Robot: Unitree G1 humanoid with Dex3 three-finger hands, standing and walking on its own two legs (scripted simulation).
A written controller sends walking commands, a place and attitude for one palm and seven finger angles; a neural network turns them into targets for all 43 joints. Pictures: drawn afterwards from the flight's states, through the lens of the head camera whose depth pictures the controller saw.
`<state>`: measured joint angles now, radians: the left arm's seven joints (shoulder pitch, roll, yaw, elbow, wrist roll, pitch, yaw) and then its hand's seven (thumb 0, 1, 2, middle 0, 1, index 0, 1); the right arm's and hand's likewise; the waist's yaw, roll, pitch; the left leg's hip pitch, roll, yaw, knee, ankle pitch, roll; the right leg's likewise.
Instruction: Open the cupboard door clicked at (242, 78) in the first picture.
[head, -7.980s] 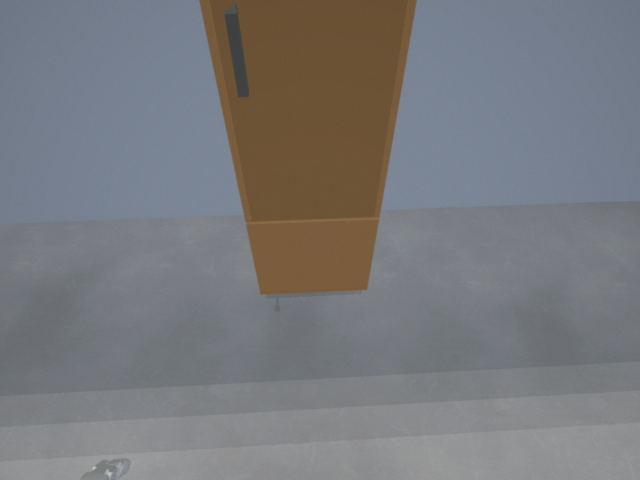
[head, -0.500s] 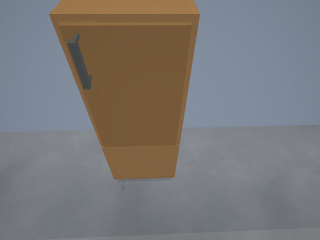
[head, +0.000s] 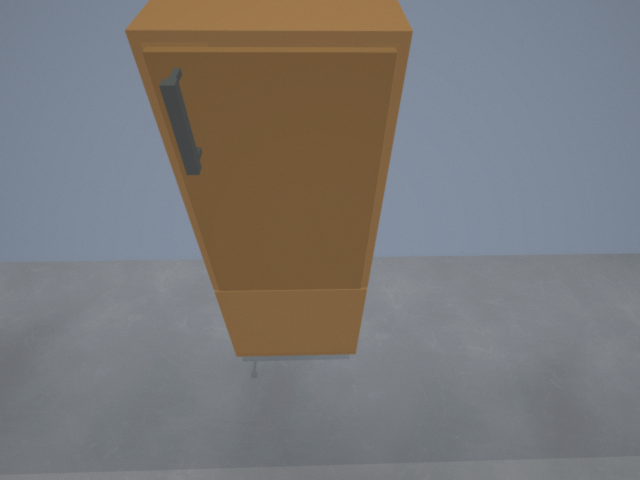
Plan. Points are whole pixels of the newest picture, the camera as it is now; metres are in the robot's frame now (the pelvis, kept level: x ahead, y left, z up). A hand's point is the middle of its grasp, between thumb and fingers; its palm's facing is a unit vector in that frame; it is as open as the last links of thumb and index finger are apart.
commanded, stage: come to a stop and stand still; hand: left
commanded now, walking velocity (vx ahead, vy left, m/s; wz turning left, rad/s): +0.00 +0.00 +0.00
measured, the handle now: (185, 123) +0.57 +0.25 +0.15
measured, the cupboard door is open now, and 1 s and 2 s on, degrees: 0 0 0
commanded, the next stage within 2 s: look again from close up in 0.42 s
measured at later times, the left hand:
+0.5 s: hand out of the picture -0.01 +0.14 -0.18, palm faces +0.04 -0.99 -0.16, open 7.3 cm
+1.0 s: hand out of the picture +0.00 +0.13 -0.18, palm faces +0.05 -0.99 -0.15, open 7.3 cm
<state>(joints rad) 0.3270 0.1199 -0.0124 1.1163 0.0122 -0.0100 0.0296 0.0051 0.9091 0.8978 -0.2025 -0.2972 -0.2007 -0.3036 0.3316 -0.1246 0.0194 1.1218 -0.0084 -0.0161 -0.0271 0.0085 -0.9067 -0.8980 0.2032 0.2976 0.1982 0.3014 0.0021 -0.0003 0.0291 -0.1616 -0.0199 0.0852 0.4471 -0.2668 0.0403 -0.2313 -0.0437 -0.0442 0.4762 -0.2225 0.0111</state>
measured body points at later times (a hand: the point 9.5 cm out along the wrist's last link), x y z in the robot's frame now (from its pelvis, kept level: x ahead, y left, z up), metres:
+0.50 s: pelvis +0.01 -0.01 +0.00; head +0.01 -0.01 +0.45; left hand -0.01 +0.20 -0.16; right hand -0.01 -0.22 -0.16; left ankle -0.01 +0.09 -0.74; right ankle +0.02 -0.13 -0.74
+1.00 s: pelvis +0.02 -0.02 +0.00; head +0.03 -0.02 +0.45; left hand -0.01 +0.18 -0.16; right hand +0.00 -0.22 -0.16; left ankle -0.01 +0.09 -0.74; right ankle +0.02 -0.13 -0.74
